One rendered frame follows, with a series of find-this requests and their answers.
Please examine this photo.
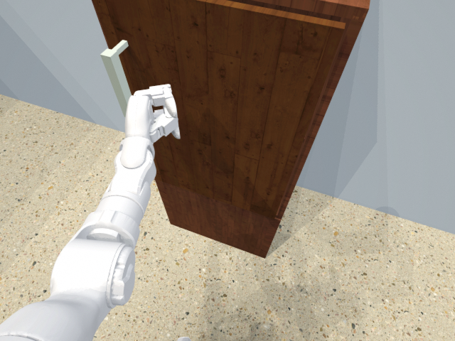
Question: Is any left robot hand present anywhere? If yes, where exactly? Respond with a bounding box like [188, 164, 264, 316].
[125, 84, 180, 144]

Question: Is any cupboard door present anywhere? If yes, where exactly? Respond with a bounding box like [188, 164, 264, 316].
[93, 0, 346, 219]

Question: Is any handle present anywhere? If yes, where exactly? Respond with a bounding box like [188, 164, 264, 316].
[100, 40, 132, 117]

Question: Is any left robot upper arm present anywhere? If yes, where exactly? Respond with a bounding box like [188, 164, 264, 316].
[0, 239, 135, 341]

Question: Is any left robot forearm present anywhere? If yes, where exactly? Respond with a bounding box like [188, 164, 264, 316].
[50, 136, 156, 294]

